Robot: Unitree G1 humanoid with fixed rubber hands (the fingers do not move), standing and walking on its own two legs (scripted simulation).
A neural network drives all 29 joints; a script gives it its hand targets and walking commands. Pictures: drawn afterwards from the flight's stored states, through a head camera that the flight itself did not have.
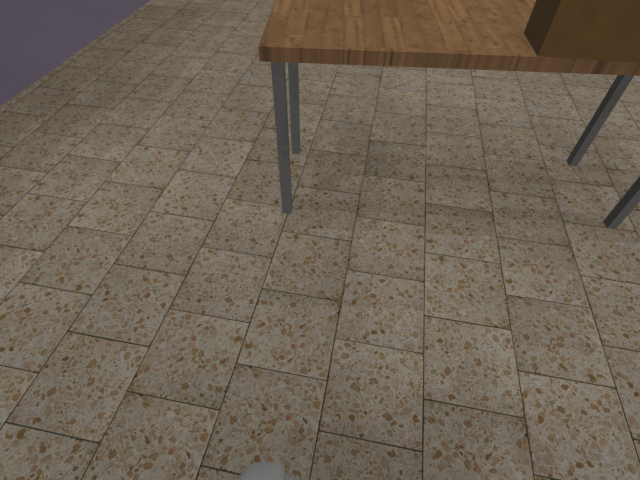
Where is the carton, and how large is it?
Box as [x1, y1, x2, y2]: [524, 0, 639, 62]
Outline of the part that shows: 536,0 524,33 537,55 639,62 639,0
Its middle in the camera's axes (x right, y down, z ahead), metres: +0.80 -0.67 +1.13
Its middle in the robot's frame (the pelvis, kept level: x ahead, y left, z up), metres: +1.33 -0.70 +0.08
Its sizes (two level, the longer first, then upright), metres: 0.296 0.176 0.190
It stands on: a table, 0.72 m high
